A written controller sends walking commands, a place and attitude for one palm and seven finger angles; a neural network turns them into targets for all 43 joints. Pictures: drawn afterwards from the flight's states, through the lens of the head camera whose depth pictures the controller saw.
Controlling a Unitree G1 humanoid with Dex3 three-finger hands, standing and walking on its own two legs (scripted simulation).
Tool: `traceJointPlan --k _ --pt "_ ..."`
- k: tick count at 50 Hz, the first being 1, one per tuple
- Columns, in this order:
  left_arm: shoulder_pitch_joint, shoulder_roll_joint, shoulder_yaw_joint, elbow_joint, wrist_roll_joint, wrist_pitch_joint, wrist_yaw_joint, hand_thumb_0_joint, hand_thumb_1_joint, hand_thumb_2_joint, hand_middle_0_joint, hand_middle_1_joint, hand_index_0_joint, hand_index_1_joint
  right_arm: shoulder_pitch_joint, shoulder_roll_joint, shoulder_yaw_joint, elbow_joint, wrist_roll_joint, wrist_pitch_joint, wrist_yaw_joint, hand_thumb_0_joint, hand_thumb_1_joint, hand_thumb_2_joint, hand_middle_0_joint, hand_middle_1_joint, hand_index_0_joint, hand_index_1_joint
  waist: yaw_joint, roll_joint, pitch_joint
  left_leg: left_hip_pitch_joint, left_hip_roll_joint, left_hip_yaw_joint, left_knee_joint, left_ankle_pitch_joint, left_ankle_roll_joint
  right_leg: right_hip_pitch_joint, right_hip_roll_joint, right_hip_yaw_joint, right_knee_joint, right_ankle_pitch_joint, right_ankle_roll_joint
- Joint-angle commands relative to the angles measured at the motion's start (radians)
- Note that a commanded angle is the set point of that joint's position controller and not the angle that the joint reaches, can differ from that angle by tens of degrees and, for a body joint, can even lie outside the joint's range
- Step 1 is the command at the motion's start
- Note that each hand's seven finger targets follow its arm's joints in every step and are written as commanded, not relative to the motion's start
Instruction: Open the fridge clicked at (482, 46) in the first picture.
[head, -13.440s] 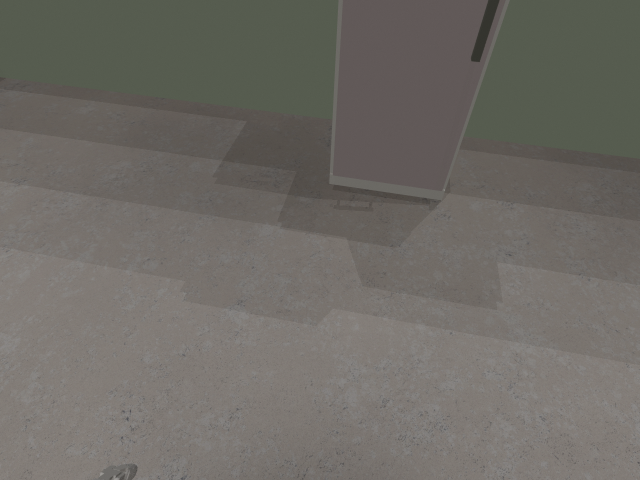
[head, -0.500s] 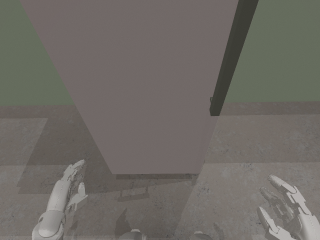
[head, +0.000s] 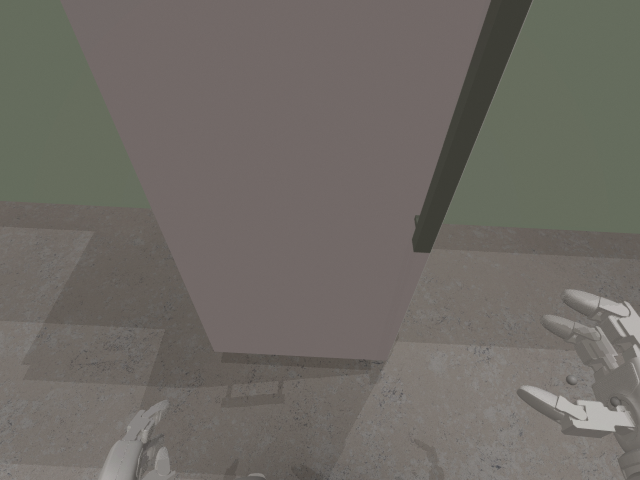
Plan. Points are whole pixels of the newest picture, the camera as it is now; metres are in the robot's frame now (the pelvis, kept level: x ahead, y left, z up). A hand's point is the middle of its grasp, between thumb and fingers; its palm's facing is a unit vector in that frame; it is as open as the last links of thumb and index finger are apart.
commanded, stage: raise the hand to about handle height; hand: right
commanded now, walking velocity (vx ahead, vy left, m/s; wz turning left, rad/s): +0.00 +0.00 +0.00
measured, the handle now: (456, 127) +0.51 -0.14 +0.19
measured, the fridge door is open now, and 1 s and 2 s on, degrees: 0 0 0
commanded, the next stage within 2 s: move the hooked fingers beside the handle in 1.14 s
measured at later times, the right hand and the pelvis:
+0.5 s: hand (632, 323) +0.26 -0.28 +0.15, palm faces +0.06 +1.00 -0.06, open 13.9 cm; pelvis +0.01 -0.01 +0.03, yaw +0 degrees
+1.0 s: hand (626, 299) +0.28 -0.27 +0.16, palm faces +0.09 +1.00 -0.04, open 14.0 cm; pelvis +0.00 +0.01 +0.03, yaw +0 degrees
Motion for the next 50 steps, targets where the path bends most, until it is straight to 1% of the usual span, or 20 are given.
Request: traceJointPlan --k 1,3,5,7,8,11,14,17,19,23,27,32,33,38,41,42,46,47,48,50 --pt "-0.119 0.142 0.046 -0.180 -0.015 -0.085 0.024 0.000 0.900 0.900 -0.200 -0.300 -0.200 -0.300 -0.178 -0.211 -0.037 -0.208 -0.004 -0.021 0.049 0.000 0.243 -0.410 0.282 1.035 0.282 1.035 0.000 -0.023 -0.150 0.126 -0.013 -0.050 -0.177 0.092 -0.002 0.105 0.018 0.045 -0.185 0.159 -0.019" --pt "-0.120 0.144 0.043 -0.177 -0.007 -0.090 0.034 0.000 0.900 0.900 -0.200 -0.300 -0.200 -0.300 -0.225 -0.285 -0.108 -0.268 0.004 -0.030 0.036 0.000 0.290 -0.390 0.285 1.065 0.285 1.065 -0.020 -0.038 -0.200 0.180 -0.019 -0.041 -0.167 0.152 0.006 0.148 0.016 0.054 -0.199 0.217 -0.015" --pt "-0.124 0.131 0.034 -0.175 -0.007 -0.092 0.036 0.000 0.900 0.900 -0.200 -0.300 -0.200 -0.300 -0.228 -0.279 -0.131 -0.281 0.014 -0.043 0.016 0.000 0.337 -0.370 0.288 1.095 0.288 1.095 -0.032 -0.057 -0.210 0.205 -0.023 -0.026 -0.165 0.196 0.010 0.186 0.016 0.060 -0.220 0.261 -0.006" --pt "-0.126 0.125 0.028 -0.167 -0.007 -0.092 0.034 0.000 0.900 0.900 -0.200 -0.300 -0.200 -0.300 -0.231 -0.263 -0.140 -0.260 0.024 -0.043 -0.002 0.000 0.383 -0.350 0.292 1.125 0.292 1.125 -0.036 -0.082 -0.182 0.210 -0.026 -0.014 -0.169 0.233 0.012 0.210 0.015 0.060 -0.236 0.296 0.004" --pt "-0.123 0.129 0.027 -0.162 -0.005 -0.087 0.033 0.000 0.900 0.900 -0.200 -0.300 -0.200 -0.300 -0.240 -0.275 -0.149 -0.231 0.025 -0.030 -0.003 0.000 0.407 -0.340 0.293 1.140 0.293 1.140 -0.039 -0.075 -0.169 0.222 -0.029 -0.014 -0.177 0.245 0.014 0.208 0.013 0.058 -0.240 0.308 0.004" --pt "-0.133 0.131 0.021 -0.156 -0.015 -0.075 0.033 0.000 0.900 0.900 -0.200 -0.300 -0.200 -0.300 -0.270 -0.222 -0.093 -0.140 0.018 0.036 0.023 0.000 0.477 -0.310 0.298 1.185 0.298 1.185 -0.025 -0.089 -0.094 0.211 -0.025 -0.008 -0.202 0.261 0.011 0.218 0.011 0.055 -0.270 0.308 0.010" --pt "-0.137 0.139 0.015 -0.165 -0.022 -0.059 0.040 0.000 0.900 0.900 -0.200 -0.300 -0.200 -0.300 -0.303 -0.236 -0.079 -0.058 0.008 0.131 0.071 0.000 0.500 -0.300 0.300 1.200 0.300 1.200 -0.025 -0.031 -0.067 0.240 -0.023 -0.015 -0.234 0.278 0.009 0.212 0.012 0.051 -0.291 0.295 0.000" --pt "-0.154 0.136 0.011 -0.179 -0.023 -0.050 0.048 0.000 0.900 0.900 -0.200 -0.300 -0.200 -0.300 -0.400 -0.275 -0.091 -0.096 0.002 0.178 0.096 0.000 0.500 -0.300 0.300 1.200 0.300 1.200 -0.025 -0.039 -0.088 0.257 -0.023 -0.019 -0.257 0.268 0.008 0.248 0.013 0.056 -0.307 0.289 -0.005" --pt "-0.162 0.132 0.006 -0.181 -0.017 -0.047 0.051 0.000 0.900 0.900 -0.200 -0.300 -0.200 -0.300 -0.465 -0.329 -0.143 -0.130 0.011 0.173 0.093 0.000 0.500 -0.300 0.300 1.200 0.300 1.200 -0.032 -0.036 -0.121 0.286 -0.025 -0.025 -0.269 0.275 0.011 0.277 0.015 0.056 -0.312 0.299 -0.006" --pt "-0.166 0.124 -0.005 -0.172 -0.010 -0.050 0.055 0.000 0.900 0.900 -0.200 -0.300 -0.200 -0.300 -0.537 -0.386 -0.204 -0.160 0.016 0.132 0.070 0.000 0.500 -0.300 0.300 1.200 0.300 1.200 -0.042 -0.058 -0.158 0.323 -0.030 -0.027 -0.285 0.299 0.016 0.327 0.014 0.057 -0.328 0.338 -0.001" --pt "-0.171 0.124 -0.008 -0.153 -0.019 -0.048 0.062 0.000 0.900 0.900 -0.200 -0.300 -0.200 -0.300 -0.568 -0.360 -0.179 -0.061 0.008 0.155 0.084 0.000 0.500 -0.300 0.300 1.200 0.300 1.200 -0.034 -0.101 -0.118 0.321 -0.023 -0.023 -0.309 0.279 0.016 0.335 0.015 0.057 -0.360 0.311 0.003" --pt "-0.175 0.136 -0.009 -0.153 -0.030 -0.034 0.071 0.000 0.900 0.900 -0.200 -0.300 -0.200 -0.300 -0.628 -0.378 -0.154 0.038 -0.004 0.242 0.131 0.000 0.500 -0.300 0.300 1.200 0.300 1.200 -0.028 -0.042 -0.071 0.320 -0.016 -0.028 -0.349 0.238 0.012 0.316 0.015 0.061 -0.389 0.258 -0.009" --pt "-0.172 0.134 -0.010 -0.155 -0.028 -0.031 0.069 0.000 0.900 0.900 -0.200 -0.300 -0.200 -0.300 -0.596 -0.374 -0.155 0.079 -0.001 0.255 0.138 0.000 0.500 -0.300 0.300 1.200 0.300 1.200 -0.033 -0.018 -0.058 0.328 -0.016 -0.035 -0.355 0.244 0.013 0.307 0.014 0.054 -0.385 0.263 -0.012" --pt "-0.181 0.134 -0.001 -0.172 -0.025 -0.036 0.054 0.000 0.900 0.900 -0.200 -0.300 -0.200 -0.300 -0.571 -0.393 -0.192 0.006 0.016 0.225 0.131 0.000 0.500 -0.300 0.300 1.200 0.300 1.200 -0.049 0.001 -0.128 0.356 -0.014 -0.045 -0.351 0.263 0.011 0.328 0.019 0.045 -0.372 0.290 -0.015" --pt "-0.182 0.130 0.002 -0.174 -0.023 -0.043 0.053 0.000 0.900 0.900 -0.200 -0.300 -0.200 -0.300 -0.585 -0.409 -0.223 -0.046 0.016 0.188 0.105 0.000 0.500 -0.300 0.300 1.200 0.300 1.200 -0.055 -0.034 -0.153 0.369 -0.013 -0.046 -0.347 0.278 0.011 0.343 0.022 0.037 -0.375 0.302 -0.014" --pt "-0.182 0.127 0.001 -0.173 -0.021 -0.046 0.054 0.000 0.900 0.900 -0.200 -0.300 -0.200 -0.300 -0.588 -0.413 -0.229 -0.047 0.012 0.182 0.095 0.000 0.500 -0.300 0.300 1.200 0.300 1.200 -0.055 -0.060 -0.147 0.361 -0.013 -0.047 -0.349 0.269 0.012 0.347 0.022 0.035 -0.378 0.294 -0.014" --pt "-0.176 0.127 0.003 -0.159 -0.024 -0.045 0.062 0.000 0.900 0.900 -0.200 -0.300 -0.200 -0.300 -0.597 -0.390 -0.203 -0.017 -0.006 0.185 0.076 0.000 0.500 -0.300 0.300 1.200 0.300 1.200 -0.039 -0.052 -0.088 0.344 -0.009 -0.057 -0.369 0.224 0.007 0.325 0.020 0.026 -0.388 0.248 -0.017" --pt "-0.180 0.127 0.003 -0.158 -0.025 -0.046 0.065 0.000 0.900 0.900 -0.200 -0.300 -0.200 -0.300 -0.607 -0.389 -0.197 -0.019 -0.010 0.188 0.076 0.000 0.500 -0.300 0.300 1.200 0.300 1.200 -0.037 -0.085 -0.078 0.334 -0.006 -0.064 -0.377 0.210 0.007 0.326 0.022 0.023 -0.388 0.234 -0.018" --pt "-0.176 0.130 0.003 -0.159 -0.025 -0.045 0.066 0.000 0.900 0.900 -0.200 -0.300 -0.200 -0.300 -0.613 -0.389 -0.187 -0.026 -0.011 0.189 0.076 0.000 0.500 -0.300 0.300 1.200 0.300 1.200 -0.034 -0.037 -0.080 0.349 -0.006 -0.065 -0.377 0.213 0.005 0.326 0.016 0.023 -0.386 0.242 -0.020" --pt "-0.179 0.127 0.003 -0.158 -0.027 -0.046 0.071 0.000 0.900 0.900 -0.200 -0.300 -0.200 -0.300 -0.620 -0.377 -0.174 -0.017 -0.014 0.195 0.084 0.000 0.500 -0.300 0.300 1.200 0.300 1.200 -0.030 -0.055 -0.081 0.348 -0.005 -0.071 -0.381 0.219 0.003 0.331 0.020 0.020 -0.386 0.240 -0.022"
